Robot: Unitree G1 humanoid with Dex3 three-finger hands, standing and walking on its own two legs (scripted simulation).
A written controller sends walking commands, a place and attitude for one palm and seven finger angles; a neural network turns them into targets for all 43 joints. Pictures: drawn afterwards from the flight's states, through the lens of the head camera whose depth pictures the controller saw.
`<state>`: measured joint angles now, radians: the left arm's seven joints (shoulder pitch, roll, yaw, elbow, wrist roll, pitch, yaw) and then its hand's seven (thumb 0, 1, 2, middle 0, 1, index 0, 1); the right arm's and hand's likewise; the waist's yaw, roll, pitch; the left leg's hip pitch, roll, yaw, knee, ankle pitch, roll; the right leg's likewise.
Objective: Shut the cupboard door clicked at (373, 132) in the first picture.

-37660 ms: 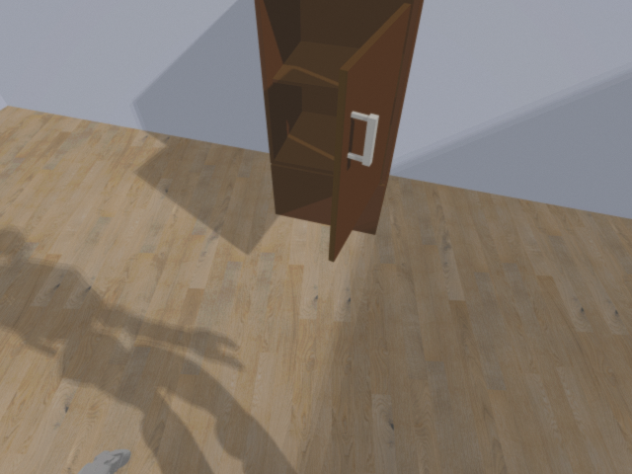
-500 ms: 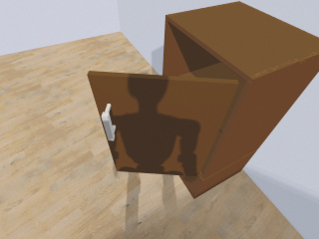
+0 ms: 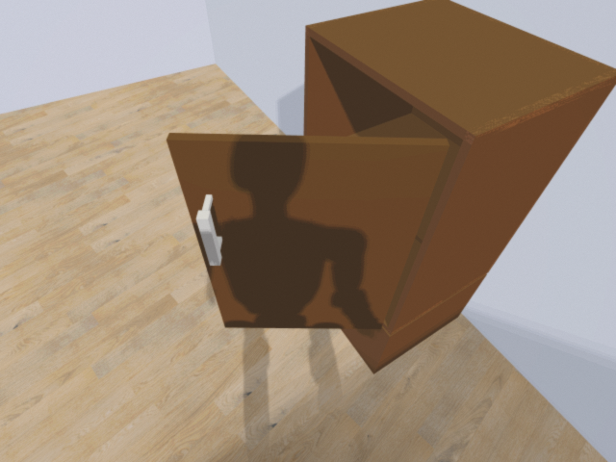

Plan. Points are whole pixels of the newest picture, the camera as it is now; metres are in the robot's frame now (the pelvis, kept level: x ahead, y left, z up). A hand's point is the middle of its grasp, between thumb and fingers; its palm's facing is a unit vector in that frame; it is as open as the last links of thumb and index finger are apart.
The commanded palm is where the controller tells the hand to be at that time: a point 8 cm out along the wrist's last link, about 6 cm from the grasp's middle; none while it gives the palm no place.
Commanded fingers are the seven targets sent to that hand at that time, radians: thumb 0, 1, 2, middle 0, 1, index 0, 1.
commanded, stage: come to a stop and stand still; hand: left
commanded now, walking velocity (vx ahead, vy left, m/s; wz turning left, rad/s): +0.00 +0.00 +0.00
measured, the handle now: (212, 231) +0.48 +0.19 -0.02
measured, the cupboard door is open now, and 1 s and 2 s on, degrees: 58 58 58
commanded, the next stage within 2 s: look again from close up in 0.68 s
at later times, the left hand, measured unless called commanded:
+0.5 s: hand out of the picture -0.05 +0.22 -0.17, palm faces +0.02 -0.98 -0.20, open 7.4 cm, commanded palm none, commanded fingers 0.00 0.90 0.90 -0.20 -0.30 -0.20 -0.30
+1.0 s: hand out of the picture -0.11 +0.18 -0.16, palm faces +0.03 -0.99 -0.16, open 7.4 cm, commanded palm none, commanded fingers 0.00 0.90 0.90 -0.20 -0.30 -0.20 -0.30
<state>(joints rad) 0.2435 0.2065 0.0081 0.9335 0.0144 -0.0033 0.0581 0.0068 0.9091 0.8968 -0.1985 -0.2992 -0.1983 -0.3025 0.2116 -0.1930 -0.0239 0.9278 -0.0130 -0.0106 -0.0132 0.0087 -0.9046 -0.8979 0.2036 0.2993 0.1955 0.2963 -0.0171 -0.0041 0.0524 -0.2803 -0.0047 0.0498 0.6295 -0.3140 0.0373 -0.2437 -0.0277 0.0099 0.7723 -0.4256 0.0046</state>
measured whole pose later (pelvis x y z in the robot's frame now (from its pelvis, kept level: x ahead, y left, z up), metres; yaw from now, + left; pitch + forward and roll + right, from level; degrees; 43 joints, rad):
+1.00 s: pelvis -0.06 +0.03 +0.01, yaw +0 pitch +0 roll +0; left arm 0.39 0.13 -0.02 1.09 0.02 -0.01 0.04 0.01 0.91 0.90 -0.20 -0.30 -0.20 -0.30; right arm 0.29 -0.15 0.00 1.10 -0.01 0.00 -0.02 0.01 -0.91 -0.90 0.20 0.30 0.20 0.30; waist 0.01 -0.01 0.00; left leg -0.31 -0.05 0.07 0.39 -0.08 0.07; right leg -0.14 0.01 -0.02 0.46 -0.32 -0.02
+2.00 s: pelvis +0.03 -0.02 +0.01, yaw -1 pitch +1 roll +1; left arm 0.32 0.12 0.00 1.07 0.02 -0.03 0.06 0.01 0.91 0.90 -0.20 -0.30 -0.20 -0.30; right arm 0.26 -0.14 -0.01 1.13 0.00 0.01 -0.05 0.02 -0.92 -0.90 0.20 0.30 0.20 0.30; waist 0.01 0.00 0.04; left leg -0.27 0.01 0.06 0.61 -0.40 0.01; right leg -0.12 0.03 -0.07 0.51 -0.40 -0.06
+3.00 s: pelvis +0.01 +0.00 +0.01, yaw -1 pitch +0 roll +0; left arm 0.30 0.16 -0.02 1.08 0.01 -0.01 0.03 0.01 0.91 0.90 -0.20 -0.30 -0.20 -0.30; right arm 0.30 -0.16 0.02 1.10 -0.01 -0.02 -0.02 0.01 -0.90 -0.90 0.20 0.30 0.20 0.30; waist 0.00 0.00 0.03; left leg -0.21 -0.02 0.08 0.45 -0.24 0.04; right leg -0.18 -0.01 -0.03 0.47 -0.29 0.00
